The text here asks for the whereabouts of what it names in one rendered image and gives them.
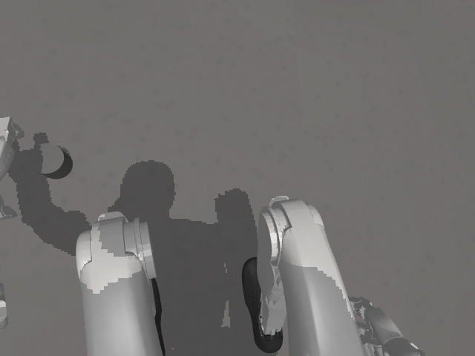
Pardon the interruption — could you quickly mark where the right robot hand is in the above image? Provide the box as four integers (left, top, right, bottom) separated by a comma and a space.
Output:
348, 297, 404, 356

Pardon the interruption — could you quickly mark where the right robot foot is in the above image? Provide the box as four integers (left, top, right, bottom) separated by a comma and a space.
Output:
242, 257, 283, 353

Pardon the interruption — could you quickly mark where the left robot foot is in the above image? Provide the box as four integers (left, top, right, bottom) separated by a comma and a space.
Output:
151, 278, 166, 356

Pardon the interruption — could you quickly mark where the right robot arm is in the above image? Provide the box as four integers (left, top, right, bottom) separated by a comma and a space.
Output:
382, 337, 428, 356

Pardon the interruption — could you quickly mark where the left robot hand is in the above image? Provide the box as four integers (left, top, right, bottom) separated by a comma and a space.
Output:
0, 116, 24, 220

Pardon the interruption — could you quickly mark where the tin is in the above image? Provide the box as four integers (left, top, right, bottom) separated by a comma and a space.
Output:
28, 143, 73, 179

